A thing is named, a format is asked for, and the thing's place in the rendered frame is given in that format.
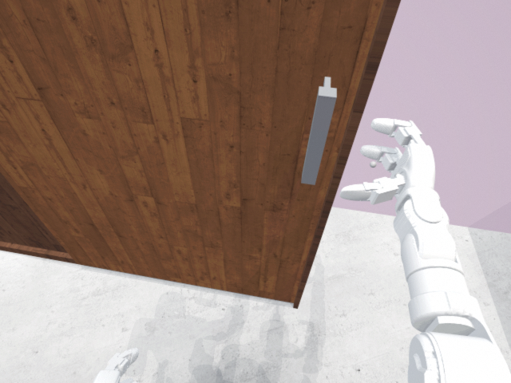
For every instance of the wardrobe door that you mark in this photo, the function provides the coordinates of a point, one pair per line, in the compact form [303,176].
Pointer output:
[167,138]
[19,224]

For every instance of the robot left hand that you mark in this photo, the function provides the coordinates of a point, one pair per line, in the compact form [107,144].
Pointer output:
[117,366]

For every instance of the right robot forearm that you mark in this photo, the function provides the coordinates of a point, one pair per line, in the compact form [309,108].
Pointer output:
[440,300]

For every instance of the robot right upper arm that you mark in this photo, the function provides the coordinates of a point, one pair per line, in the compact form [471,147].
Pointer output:
[450,358]

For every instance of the handle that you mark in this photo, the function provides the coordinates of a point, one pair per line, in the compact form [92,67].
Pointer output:
[324,108]

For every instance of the robot right hand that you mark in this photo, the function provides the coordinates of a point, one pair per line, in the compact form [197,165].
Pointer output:
[416,165]

